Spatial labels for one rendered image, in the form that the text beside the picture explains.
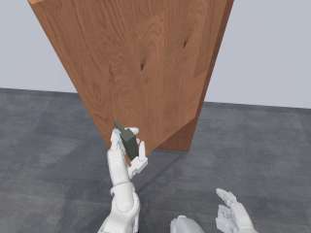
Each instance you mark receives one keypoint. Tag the right robot thigh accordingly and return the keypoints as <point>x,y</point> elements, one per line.
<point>184,225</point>

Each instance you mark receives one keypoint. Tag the left robot forearm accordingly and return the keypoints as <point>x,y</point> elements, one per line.
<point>125,208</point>

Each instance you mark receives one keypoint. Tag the robot left hand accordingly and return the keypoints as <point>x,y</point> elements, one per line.
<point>119,172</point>

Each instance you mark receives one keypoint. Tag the handle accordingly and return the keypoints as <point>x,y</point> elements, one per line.
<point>129,141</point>

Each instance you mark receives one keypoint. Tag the cupboard door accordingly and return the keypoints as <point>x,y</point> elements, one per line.
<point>142,63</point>

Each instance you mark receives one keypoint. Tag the robot right hand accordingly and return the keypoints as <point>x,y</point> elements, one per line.
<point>234,218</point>

